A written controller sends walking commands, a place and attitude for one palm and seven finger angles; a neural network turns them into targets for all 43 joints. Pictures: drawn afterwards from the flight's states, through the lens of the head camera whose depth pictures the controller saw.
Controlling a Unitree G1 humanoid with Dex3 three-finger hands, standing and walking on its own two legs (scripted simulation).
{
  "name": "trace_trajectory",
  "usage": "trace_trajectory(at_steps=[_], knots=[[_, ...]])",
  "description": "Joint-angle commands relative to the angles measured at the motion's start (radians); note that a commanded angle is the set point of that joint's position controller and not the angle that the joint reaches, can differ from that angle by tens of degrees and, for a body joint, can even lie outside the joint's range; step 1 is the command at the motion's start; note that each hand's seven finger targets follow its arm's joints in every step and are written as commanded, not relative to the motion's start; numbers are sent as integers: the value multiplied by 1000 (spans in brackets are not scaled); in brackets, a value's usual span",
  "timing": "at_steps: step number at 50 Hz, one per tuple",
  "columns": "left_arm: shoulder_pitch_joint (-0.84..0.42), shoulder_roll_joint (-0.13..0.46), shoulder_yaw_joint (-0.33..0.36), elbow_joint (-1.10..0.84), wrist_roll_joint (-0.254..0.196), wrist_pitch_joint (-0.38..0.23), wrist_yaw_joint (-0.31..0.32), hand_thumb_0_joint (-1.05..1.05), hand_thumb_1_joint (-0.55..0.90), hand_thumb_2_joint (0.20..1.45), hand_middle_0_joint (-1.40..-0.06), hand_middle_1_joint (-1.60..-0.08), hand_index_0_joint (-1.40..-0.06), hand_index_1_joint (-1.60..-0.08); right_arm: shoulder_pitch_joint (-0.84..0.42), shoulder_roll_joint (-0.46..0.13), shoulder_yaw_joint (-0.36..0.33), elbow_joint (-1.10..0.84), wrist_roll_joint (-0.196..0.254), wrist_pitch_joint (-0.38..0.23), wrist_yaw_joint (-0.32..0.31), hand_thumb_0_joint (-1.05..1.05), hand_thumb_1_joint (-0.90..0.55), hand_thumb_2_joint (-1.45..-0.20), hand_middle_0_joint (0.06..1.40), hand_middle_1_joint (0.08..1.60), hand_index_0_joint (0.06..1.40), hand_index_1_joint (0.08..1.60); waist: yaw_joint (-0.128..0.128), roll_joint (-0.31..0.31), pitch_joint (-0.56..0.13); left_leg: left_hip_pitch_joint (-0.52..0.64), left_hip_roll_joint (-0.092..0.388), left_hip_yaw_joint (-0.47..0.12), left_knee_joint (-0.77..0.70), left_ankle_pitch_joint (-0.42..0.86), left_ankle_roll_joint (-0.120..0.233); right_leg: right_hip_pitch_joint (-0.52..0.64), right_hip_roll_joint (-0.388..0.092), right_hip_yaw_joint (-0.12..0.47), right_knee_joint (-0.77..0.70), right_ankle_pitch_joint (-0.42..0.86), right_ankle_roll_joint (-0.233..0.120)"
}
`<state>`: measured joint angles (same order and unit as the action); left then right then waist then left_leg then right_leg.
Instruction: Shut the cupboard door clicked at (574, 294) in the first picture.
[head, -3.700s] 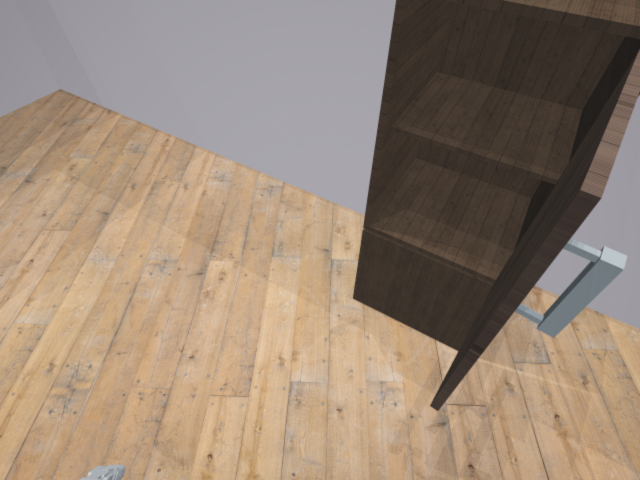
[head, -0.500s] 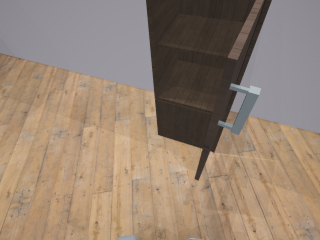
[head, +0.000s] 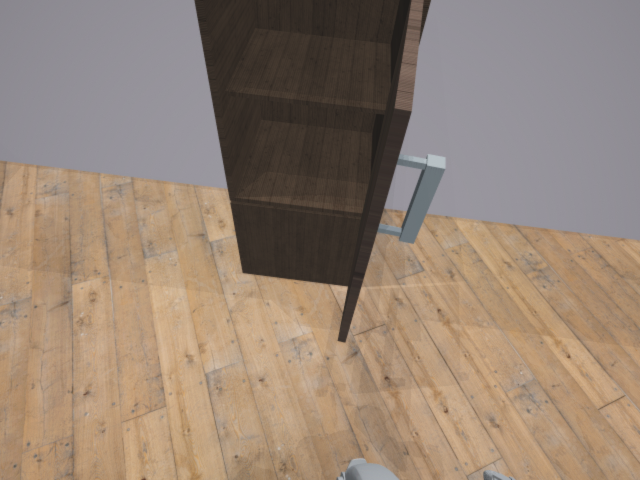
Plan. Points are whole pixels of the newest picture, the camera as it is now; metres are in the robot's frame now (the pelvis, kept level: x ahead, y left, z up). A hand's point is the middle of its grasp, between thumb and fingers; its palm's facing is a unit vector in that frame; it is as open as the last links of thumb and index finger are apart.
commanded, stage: walk to a spot facing it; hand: left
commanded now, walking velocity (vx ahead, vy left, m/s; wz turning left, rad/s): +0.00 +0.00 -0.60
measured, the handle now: (405, 200) +0.48 -0.07 +0.08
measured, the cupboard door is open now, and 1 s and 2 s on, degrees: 84 84 84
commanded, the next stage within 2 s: none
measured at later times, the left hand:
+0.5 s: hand (227, 457) +0.17 +0.14 -0.16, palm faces -0.32 -0.92 -0.23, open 7.4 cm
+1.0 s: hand (267, 427) +0.21 +0.09 -0.17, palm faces -0.60 -0.77 -0.21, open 7.4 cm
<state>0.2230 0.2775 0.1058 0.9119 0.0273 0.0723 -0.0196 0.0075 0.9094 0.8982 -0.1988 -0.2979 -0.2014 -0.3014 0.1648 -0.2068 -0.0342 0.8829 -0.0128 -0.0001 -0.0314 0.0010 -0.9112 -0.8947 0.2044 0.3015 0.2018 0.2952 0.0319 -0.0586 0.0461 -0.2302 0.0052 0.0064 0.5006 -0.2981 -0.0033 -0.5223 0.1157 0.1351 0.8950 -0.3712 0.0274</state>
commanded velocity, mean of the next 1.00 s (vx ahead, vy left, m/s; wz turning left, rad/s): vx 0.00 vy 0.00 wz -0.60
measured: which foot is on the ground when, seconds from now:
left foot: down 0.00-0.26, up 0.28-0.58, down 0.60-1.00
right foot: up 0.00-0.26, down 0.28-0.62, up 0.64-1.00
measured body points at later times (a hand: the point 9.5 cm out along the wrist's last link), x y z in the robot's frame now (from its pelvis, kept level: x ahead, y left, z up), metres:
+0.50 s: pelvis +0.00 -0.01 +0.00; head +0.04 -0.03 +0.44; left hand +0.18 +0.19 -0.14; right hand -0.04 -0.29 -0.14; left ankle +0.05 +0.12 -0.69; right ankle -0.01 -0.13 -0.73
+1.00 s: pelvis +0.01 -0.01 -0.01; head +0.04 -0.04 +0.44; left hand +0.24 +0.13 -0.15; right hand -0.12 -0.22 -0.16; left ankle +0.06 +0.10 -0.73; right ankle -0.06 -0.10 -0.73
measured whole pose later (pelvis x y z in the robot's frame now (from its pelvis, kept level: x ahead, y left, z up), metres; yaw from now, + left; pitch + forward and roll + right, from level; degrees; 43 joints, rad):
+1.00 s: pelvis +0.01 -0.01 -0.01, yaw -39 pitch +0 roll -1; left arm 0.16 0.22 0.08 0.90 0.02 0.06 -0.04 0.01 0.91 0.90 -0.20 -0.30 -0.20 -0.30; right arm 0.27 -0.19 -0.05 0.94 -0.02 0.01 0.00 0.00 -0.91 -0.89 0.21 0.30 0.21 0.30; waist -0.02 0.02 0.10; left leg -0.23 0.19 0.31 0.63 -0.37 -0.03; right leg -0.30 -0.03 -0.09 0.63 -0.32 0.02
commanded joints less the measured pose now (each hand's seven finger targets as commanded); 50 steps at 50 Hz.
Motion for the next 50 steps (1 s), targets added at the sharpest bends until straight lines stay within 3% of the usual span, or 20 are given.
trace_trajectory(at_steps=[1, 7, 11, 12, 13, 14, 16, 18, 25, 28, 29, 30, 31, 32, 34, 37, 45, 48, 49, 50], knots=[[32, 67, 18, -72, 1, -20, -18, 0, 900, 900, -200, -300, -200, -300, -63, -157, -34, -91, -12, -22, -19, 0, -900, -900, 200, 300, 200, 300, 23, 201, -7, -15, 276, -102, -219, 230, 137, -77, -103, -74, 330, -7, 37], [-114, 23, -18, -120, -6, -34, -22, 0, 900, 900, -200, -300, -200, -300, 121, -215, -65, -19, -15, -14, -7, 0, -900, -900, 200, 300, 200, 300, -80, 261, -37, 180, 303, 24, -71, 642, 131, 44, -118, -215, -102, -66, 21], [-48, 54, -13, -100, -8, -49, -17, 0, 900, 900, -200, -300, -200, -300, 111, -233, -74, -20, -9, -7, 5, 0, -900, -900, 200, 300, 200, 300, -35, 247, -79, 87, 300, 83, 65, 582, 63, 282, -99, -243, -352, 105, -14], [32, 104, -3, -75, -6, -62, -12, 0, 900, 900, -200, -300, -200, -300, 108, -218, -70, -27, -2, -5, 11, 0, -900, -900, 200, 300, 200, 300, 6, 154, -123, -24, 275, 140, 230, 467, 6, 467, -161, -174, -464, 264, -41], [105, 232, 24, -54, 1, -74, 7, 0, 900, 900, -200, -300, -200, -300, 104, -136, -47, -65, 5, -3, 18, 0, -900, -900, 200, 300, 200, 300, 32, -180, -175, -313, 144, 201, 478, -49, -61, 671, -427, 184, -514, 588, -144], [159, 257, 26, -42, -18, -66, 21, 0, 900, 900, -200, -300, -200, -300, 31, -138, -40, -103, 3, 7, 5, 0, -900, -900, 200, 300, 200, 300, 68, -192, -183, -373, 99, 60, 616, -344, -68, 607, -538, 270, -499, 852, -244], [63, 207, 25, -62, -10, -51, 37, 0, 900, 900, -200, -300, -200, -300, -23, -135, -41, -89, 4, 16, -3, 0, -900, -900, 200, 300, 200, 300, 45, -175, -112, -387, 130, -18, 668, -257, -62, 459, -450, 246, -529, 521, -261], [-63, 163, 10, -102, -3, -43, 33, 0, 900, 900, -200, -300, -200, -300, 23, -128, -44, -51, -4, 23, 7, 0, -900, -900, 200, 300, 200, 300, -20, -87, -69, -297, 125, 14, 615, -151, -74, 313, -366, 132, -542, 377, -214], [-74, 169, 13, -98, 2, -40, 24, 0, 900, 900, -200, -300, -200, -300, 77, -102, -38, -39, 2, 9, 9, 0, -900, -900, 200, 300, 200, 300, -25, -109, -81, -161, 58, 59, 303, -115, -67, 253, -314, 184, -533, 295, -206], [-103, 156, 13, -103, -7, -33, 24, 0, 900, 900, -200, -300, -200, -300, 163, -104, -36, -18, 6, -4, -3, 0, -900, -900, 200, 300, 200, 300, -62, -109, -105, -23, 40, 72, 72, -13, -58, 221, -279, 202, -460, 351, -163], [-107, 126, 9, -111, -14, -29, 22, 0, 900, 900, -200, -300, -200, -300, 201, -127, -39, -10, 5, -13, -8, 0, -900, -900, 200, 300, 200, 300, -82, -33, -106, 86, 76, 29, -73, 30, -43, 134, -229, 176, -388, 297, -122], [-96, 61, -2, -132, -20, -24, 15, 0, 900, 900, -200, -300, -200, -300, 223, -207, -53, -14, -4, -21, -9, 0, -900, -900, 200, 300, 200, 300, -88, 247, -108, 154, 290, -226, -220, 21, 27, -5, -88, 41, -180, 56, -53], [-81, 39, -6, -146, -14, -27, 6, 0, 900, 900, -200, -300, -200, -300, 201, -271, -58, -41, -11, -15, -9, 0, -900, -900, 200, 300, 200, 300, -67, 373, -68, 92, 481, -386, -295, 33, 126, -80, -47, -101, 62, -206, -5], [-90, 69, 4, -124, 4, -21, 7, 0, 900, 900, -200, -300, -200, -300, 158, -235, -51, -36, -14, -20, -14, 0, -900, -900, 200, 300, 200, 300, -72, 344, -45, 20, 475, -382, -305, 25, 133, -74, -92, -35, 213, -175, 6], [-63, 67, 15, -93, 4, -25, -12, 0, 900, 900, -200, -300, -200, -300, 60, -179, -37, -58, -15, -26, -17, 0, -900, -900, 200, 300, 200, 300, -16, 193, -19, 28, 360, -152, -240, 174, 119, -81, -121, -76, 332, -50, 18], [-65, 22, 1, -83, -4, -21, -17, 0, 900, 900, -200, -300, -200, -300, 101, -151, -37, -32, -13, -28, -17, 0, -900, -900, 200, 300, 200, 300, -36, 206, -54, 130, 312, 20, -164, 455, 114, -66, -139, -126, 283, -29, 37], [-141, -3, -14, -105, -6, -28, -14, 0, 900, 900, -200, -300, -200, -300, 156, -192, -74, 18, -15, -10, 3, 0, -900, -900, 200, 300, 200, 300, -91, 268, -45, 148, 379, 123, -93, 504, 121, 95, -147, -235, -106, -83, 17], [-53, 16, -9, -79, -5, -46, -9, 0, 900, 900, -200, -300, -200, -300, 126, -201, -82, 14, -11, -5, 12, 0, -900, -900, 200, 300, 200, 300, -42, 230, -94, 104, 362, 202, 56, 459, 48, 271, -123, -269, -358, 107, -10], [26, 71, 1, -59, -2, -60, -1, 0, 900, 900, -200, -300, -200, -300, 131, -181, -79, 4, -2, -2, 18, 0, -900, -900, 200, 300, 200, 300, -1, 117, -139, -4, 333, 237, 233, 363, -7, 450, -189, -181, -482, 258, -40], [84, 199, 24, -43, 6, -74, 17, 0, 900, 900, -200, -300, -200, -300, 115, -95, -57, -42, 2, 4, 26, 0, -900, -900, 200, 300, 200, 300, 25, -240, -151, -319, 191, 259, 461, -208, -70, 619, -457, 191, -544, 582, -138]])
